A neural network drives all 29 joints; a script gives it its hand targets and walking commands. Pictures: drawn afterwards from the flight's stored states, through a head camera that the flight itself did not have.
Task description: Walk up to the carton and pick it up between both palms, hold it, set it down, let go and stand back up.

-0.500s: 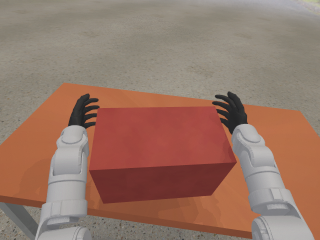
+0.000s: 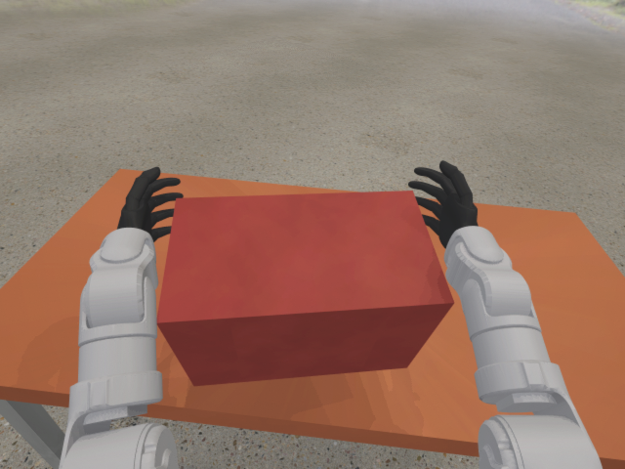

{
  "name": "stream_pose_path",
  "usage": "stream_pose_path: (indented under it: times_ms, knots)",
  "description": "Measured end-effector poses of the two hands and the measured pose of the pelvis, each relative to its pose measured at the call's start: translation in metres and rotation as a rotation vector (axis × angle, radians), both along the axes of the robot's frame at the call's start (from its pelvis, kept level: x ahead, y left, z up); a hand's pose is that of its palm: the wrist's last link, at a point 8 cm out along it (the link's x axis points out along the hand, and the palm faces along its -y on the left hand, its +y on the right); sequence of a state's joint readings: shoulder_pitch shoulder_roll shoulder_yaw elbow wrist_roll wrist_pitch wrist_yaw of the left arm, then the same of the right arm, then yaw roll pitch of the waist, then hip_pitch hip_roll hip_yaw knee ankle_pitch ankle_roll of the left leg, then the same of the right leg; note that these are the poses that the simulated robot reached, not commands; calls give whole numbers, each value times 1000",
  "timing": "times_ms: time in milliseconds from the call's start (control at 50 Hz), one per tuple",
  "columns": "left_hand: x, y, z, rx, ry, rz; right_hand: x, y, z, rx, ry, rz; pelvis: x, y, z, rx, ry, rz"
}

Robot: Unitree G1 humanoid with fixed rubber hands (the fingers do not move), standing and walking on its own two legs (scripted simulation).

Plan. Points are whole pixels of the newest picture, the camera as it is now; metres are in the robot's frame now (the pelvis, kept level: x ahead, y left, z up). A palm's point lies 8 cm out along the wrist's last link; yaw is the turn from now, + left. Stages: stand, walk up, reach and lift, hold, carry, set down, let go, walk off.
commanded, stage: reach and lift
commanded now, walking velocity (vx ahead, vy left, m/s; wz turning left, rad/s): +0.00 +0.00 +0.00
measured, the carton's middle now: (301, 290) +0.35 +0.00 +0.10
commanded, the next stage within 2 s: hold in 0.62 s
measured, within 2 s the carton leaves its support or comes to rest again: neither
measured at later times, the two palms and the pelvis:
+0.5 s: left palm (138, 222) +0.37 +0.19 +0.20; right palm (464, 213) +0.36 -0.19 +0.22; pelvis +0.00 +0.00 +0.00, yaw +0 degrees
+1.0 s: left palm (125, 218) +0.35 +0.20 +0.22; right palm (466, 203) +0.35 -0.19 +0.24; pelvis +0.00 +0.00 +0.00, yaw +0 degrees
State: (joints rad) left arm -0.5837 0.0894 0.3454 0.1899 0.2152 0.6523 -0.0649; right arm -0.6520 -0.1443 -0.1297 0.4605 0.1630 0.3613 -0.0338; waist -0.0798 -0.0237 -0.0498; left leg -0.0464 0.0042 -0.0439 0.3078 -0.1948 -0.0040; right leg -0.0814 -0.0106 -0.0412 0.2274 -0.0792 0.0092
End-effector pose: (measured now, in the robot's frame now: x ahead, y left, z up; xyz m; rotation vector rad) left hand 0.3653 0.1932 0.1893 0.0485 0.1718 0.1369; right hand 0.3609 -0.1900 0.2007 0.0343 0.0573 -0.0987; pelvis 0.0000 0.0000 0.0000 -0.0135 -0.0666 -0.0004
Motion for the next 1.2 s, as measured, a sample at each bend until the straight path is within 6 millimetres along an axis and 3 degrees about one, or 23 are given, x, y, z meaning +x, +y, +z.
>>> stream_pose_path:
  times_ms: [300, 1200]
  knots:
    - [3, -4, 10, -6, -7, -17, -1, -5, 16, -8, -13, -10, -3, -3, 0, 2, 0, 2]
    - [-13, 7, 34, -22, -27, 18, -8, 7, 47, -8, -40, 14, -6, -5, 0, 3, -19, 11]
